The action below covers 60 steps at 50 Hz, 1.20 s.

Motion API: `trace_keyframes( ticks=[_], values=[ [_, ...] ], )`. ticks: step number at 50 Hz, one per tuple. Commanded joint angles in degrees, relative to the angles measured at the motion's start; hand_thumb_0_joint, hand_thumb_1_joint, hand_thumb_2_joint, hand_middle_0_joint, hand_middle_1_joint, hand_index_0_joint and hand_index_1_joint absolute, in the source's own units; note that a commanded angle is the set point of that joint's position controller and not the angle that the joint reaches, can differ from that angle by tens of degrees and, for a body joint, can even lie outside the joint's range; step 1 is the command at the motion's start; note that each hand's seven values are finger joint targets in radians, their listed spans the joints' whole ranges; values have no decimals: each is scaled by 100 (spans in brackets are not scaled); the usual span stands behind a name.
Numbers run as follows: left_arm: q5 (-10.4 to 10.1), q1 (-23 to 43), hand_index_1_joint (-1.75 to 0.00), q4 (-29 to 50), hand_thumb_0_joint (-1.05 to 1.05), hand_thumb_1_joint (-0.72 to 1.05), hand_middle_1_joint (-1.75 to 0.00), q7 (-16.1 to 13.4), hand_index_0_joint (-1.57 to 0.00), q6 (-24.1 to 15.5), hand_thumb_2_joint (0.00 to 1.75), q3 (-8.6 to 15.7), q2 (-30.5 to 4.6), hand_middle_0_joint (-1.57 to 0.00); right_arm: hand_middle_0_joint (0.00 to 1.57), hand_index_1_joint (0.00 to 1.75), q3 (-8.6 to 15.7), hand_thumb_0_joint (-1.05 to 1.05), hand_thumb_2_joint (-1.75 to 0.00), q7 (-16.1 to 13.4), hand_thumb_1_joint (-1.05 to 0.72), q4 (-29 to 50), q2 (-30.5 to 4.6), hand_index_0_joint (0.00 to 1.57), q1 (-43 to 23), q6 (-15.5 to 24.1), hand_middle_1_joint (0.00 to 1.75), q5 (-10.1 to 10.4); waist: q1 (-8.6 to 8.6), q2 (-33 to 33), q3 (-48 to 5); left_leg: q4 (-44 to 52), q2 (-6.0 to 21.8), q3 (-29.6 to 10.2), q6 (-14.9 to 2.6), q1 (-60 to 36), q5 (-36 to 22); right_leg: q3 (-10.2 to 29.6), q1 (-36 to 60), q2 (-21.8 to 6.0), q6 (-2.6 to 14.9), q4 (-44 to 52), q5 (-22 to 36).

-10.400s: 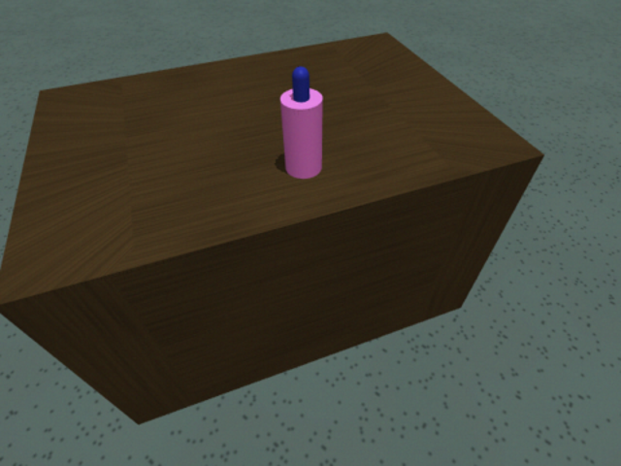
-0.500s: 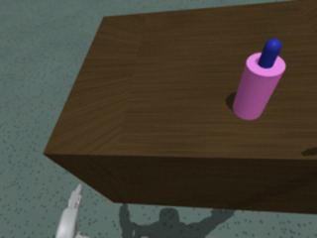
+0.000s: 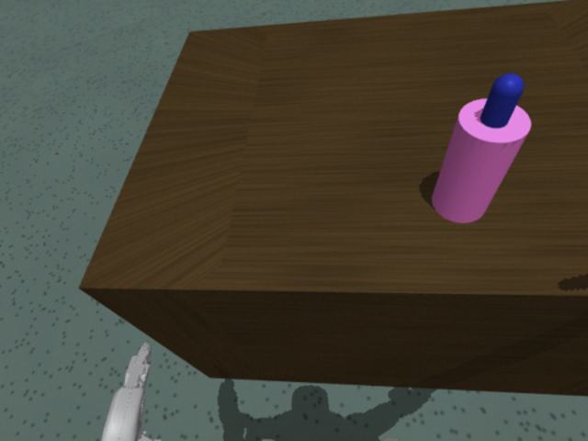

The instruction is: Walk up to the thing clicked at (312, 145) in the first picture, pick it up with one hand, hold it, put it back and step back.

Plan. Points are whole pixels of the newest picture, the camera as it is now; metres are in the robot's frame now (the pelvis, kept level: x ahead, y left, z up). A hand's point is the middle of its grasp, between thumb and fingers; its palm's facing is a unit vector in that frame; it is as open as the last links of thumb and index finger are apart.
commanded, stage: approach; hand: right
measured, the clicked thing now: (480, 151) +0.51 -0.20 +0.08
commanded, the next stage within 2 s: close in in 0.44 s
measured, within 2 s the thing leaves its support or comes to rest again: neither
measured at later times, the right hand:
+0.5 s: hand out of the picture +0.43 -0.32 +0.07, palm faces +0.11 +0.99 +0.06, open 17.4 cm
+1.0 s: hand (504, 185) +0.48 -0.24 +0.04, palm faces +0.18 +0.98 +0.04, open 17.4 cm
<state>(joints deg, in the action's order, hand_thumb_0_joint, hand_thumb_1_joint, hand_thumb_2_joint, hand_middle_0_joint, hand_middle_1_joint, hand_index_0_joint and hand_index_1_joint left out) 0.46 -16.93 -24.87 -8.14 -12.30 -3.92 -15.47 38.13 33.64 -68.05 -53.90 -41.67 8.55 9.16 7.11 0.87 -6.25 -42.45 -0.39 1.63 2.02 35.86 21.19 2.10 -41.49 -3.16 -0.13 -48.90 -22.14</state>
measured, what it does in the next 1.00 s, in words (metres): stands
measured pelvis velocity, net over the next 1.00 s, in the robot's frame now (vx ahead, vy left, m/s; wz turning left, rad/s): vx -0.02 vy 0.00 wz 0.03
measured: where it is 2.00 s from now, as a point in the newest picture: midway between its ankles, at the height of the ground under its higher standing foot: outside the picture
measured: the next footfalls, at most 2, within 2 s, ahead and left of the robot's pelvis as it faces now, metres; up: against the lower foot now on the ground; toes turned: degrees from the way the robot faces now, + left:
none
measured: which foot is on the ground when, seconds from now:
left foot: down 0.00-1.00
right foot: down 0.00-1.00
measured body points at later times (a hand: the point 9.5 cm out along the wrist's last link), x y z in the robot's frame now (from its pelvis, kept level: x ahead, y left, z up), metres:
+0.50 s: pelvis -0.01 +0.00 -0.02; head +0.08 -0.05 +0.42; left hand +0.15 +0.26 -0.05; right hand +0.42 -0.38 +0.07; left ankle -0.01 +0.15 -0.70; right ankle +0.01 -0.11 -0.70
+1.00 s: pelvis -0.02 +0.00 -0.04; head +0.08 -0.04 +0.40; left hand +0.13 +0.26 -0.04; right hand +0.46 -0.29 +0.04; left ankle -0.01 +0.15 -0.70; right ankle +0.01 -0.11 -0.70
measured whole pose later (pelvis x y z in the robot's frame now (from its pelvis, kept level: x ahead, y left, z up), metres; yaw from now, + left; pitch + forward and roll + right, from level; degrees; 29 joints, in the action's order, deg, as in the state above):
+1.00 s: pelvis -0.02 +0.00 -0.04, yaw +2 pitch +19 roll +4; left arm 2.4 -21.8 -6.3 -0.4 -5.8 0.5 -13.2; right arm 30.2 10.4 -64.0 -32.0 -45.4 17.9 3.5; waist 11.0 0.0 -8.5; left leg -56.3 -1.0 0.4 2.1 50.3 25.5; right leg 1.5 -54.6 -3.8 -0.2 -61.1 -26.0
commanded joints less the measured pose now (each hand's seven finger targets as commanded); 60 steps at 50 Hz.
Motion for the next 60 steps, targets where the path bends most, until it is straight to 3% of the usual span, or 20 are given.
trace_keyframes(
  ticks=[1, 4, 8, 13, 17, 23, 27, 29, 32, 35, 39, 41, 44, 46, 49, 50, 52, 54, 58, 60],
  values=[
    [-12, 65, -5, 746, 0, -55, -5, -128, -4, -283, 6, 511, -979, -5, 5, 5, 247, 0, -5, -3, 54, 1127, -2267, 5, -1906, 389, 5, 201, -72, -1366, -2152, 301, -128, 24, -303, -353, -1679, 41, 2036, 131, 48, 490, 2197],
    [-13, 73, -5, 621, 0, -55, -5, -118, -4, -286, 5, 420, -883, -5, 5, 5, 195, 0, -5, 38, 55, 1171, -2232, 5, -1834, 435, 5, 229, -117, -1356, -1935, 308, -107, 9, -297, -333, -1557, 29, 1809, 147, 75, 493, 1928],
    [12, -57, -5, 471, 0, -56, -5, -97, -5, -251, 4, 231, -729, -5, 5, 4, 144, 0, -4, 100, 53, 1107, -2125, 5, -1655, 449, 4, 219, -147, -1471, -2122, 190, -134, 36, -313, -304, -1723, 47, 1897, 134, 28, 430, 2372],
    [36, 329, -5, 694, 0, -56, -5, -100, -5, -319, 4, 624, -1137, -5, 5, 4, -184, 0, -4, 60, 53, 1043, -1482, 5, -1626, 494, 4, 314, 44, -1234, -1973, 105, -168, 75, -323, 157, -1322, 127, 1800, 66, 36, 392, 2003],
    [54, -168, -5, 575, 0, -55, -5, -54, -5, -298, 4, 582, -979, -5, 6, 4, -374, 0, -4, -24, 52, 1413, -1059, 5, -1932, 726, 4, 373, 146, -1281, -2276, -26, -155, 69, -282, 237, -1488, 118, 2001, 98, 53, 236, 2142],
    [118, 52, -5, 985, 0, -53, -5, 100, -6, -281, 3, 485, -747, -6, 5, 4, -563, 0, -5, -497, 50, 1083, -479, 5, -2001, 1034, 4, 241, 191, -1110, -2040, -348, -115, -1, -284, 671, -1148, 79, 1217, 115, 86, -30, 1498],
    [212, -399, -5, 1247, 0, -52, -6, 200, -7, -163, 3, 771, -904, -6, 4, 5, -337, 0, -7, -902, 50, 1704, -797, 4, -2610, 1355, 5, 75, 204, -1504, -2851, -677, -146, -2, -278, 695, -1541, 68, 1496, 119, 23, -393, 2223],
    [206, -226, -5, 1551, 0, -54, -6, 275, -7, -116, 3, 765, -810, -6, 5, 4, -347, 0, -4, -1092, 51, 1547, -633, 5, -2545, 1412, 4, 14, 205, -1485, -2724, -799, -135, -26, -279, 763, -1514, 41, 1186, 118, 35, -525, 2093],
    [236, 7, -5, 2329, 0, -54, -6, 316, -7, -29, 3, 1075, -1100, -6, 5, 4, -244, 0, -4, -1458, 51, 1910, -644, 5, -2930, 1488, 4, -111, 201, -1645, -3468, -921, -207, 59, -321, 740, -1395, 112, 1517, 57, -30, -566, 2237],
    [215, -375, -5, 2510, 0, -54, -6, 464, -6, 127, 3, 1008, -909, -6, 5, 4, -445, 0, -3, -1750, 51, 1793, -50, 4, -2517, 1377, 4, -251, 92, -1678, -3314, -939, -266, 141, -348, 724, -1261, 124, 1461, 17, -80, -466, 2238],
    [199, -387, -5, 2539, 0, -54, -6, 568, -6, 250, 3, 976, -732, -5, 5, 4, -475, 0, -3, -2086, 52, 1901, 105, 4, -2751, 1369, 4, -359, 139, -1637, -3105, -854, -244, 109, -339, 653, -1195, 55, 1207, 24, -50, -439, 1755],
    [166, -286, -5, 2592, 0, -54, -6, 625, -6, 291, 3, 880, -600, -5, 5, 4, -671, 0, -3, -2179, 53, 1502, 526, 4, -2413, 1326, 4, -398, 162, -1354, -2521, -830, -242, 104, -341, 838, -940, 53, 792, 19, -15, -363, 1321],
    [174, -247, -5, 2997, 0, -54, -6, 615, -6, 317, 3, 1071, -799, -5, 4, 4, -630, 0, -4, -2308, 52, 1988, 326, 4, -2850, 1412, 4, -499, 232, -1317, -3153, -844, -226, 76, -316, 474, -1135, 25, 1028, 30, 15, -393, 1361],
    [171, -699, -5, 2683, 0, -53, -6, 673, -6, 379, 3, 961, -666, -5, 5, 4, -757, 0, -4, -2319, 51, 1256, 789, 4, -2275, 1315, 4, -482, 331, -982, -2370, -865, -234, 99, -293, 640, -1180, 10, 590, 55, 45, -407, 1321],
    [163, -593, -5, 2960, 0, -54, -6, 683, -6, 386, 3, 1127, -753, -5, 5, 4, -727, 0, -4, -2388, 49, 1917, 614, 4, -2907, 1399, 4, -498, 396, -1176, -2889, -879, -210, 57, -284, 679, -1335, -1, 1037, 34, 59, -518, 1560],
    [174, -816, -5, 2797, 0, -54, -6, 689, -6, 414, 3, 1201, -833, -5, 5, 4, -825, 0, -4, -2400, 49, 1614, 841, 4, -2752, 1347, 4, -483, 473, -984, -2606, -874, -227, 91, -287, 780, -1216, 19, 874, 44, 63, -483, 1398],
    [154, -787, -5, 2673, 0, -53, -6, 750, -6, 443, 3, 953, -555, -5, 5, 4, -935, 0, -4, -2420, 48, 1484, 1065, 4, -2592, 1331, 4, -487, 384, -1018, -2236, -891, -204, 76, -295, 994, -982, 7, 622, 46, 52, -456, 1146],
    [141, -622, -5, 3028, 0, -54, -6, 733, -6, 421, 3, 1067, -653, -5, 5, 4, -888, 0, -4, -2467, 46, 2059, 935, 4, -2999, 1401, 4, -494, 391, -1111, -3001, -916, -198, 56, -284, 743, -1221, 15, 1038, 42, 67, -527, 1403],
    [135, -881, -6, 2834, 0, -61, -4, 758, -3, 490, 9, 1084, -641, -5, 5, 5, -1078, 0, -8, -2508, 42, 1854, 1243, 4, -2819, 1296, 5, -506, 443, -1108, -2810, -914, -207, 89, -276, 732, -1405, 3, 1062, 62, 49, -519, 1629],
    [118, -493, -6, 3107, 0, -61, -4, 729, -3, 487, 9, 1228, -799, -5, 6, 4, -950, 0, -6, -2587, 42, 2188, 975, 5, -3111, 1348, 4, -526, 396, -1215, -3099, -874, -185, 47, -276, 620, -1375, -10, 1187, 61, 52, -517, 1573]
  ],
)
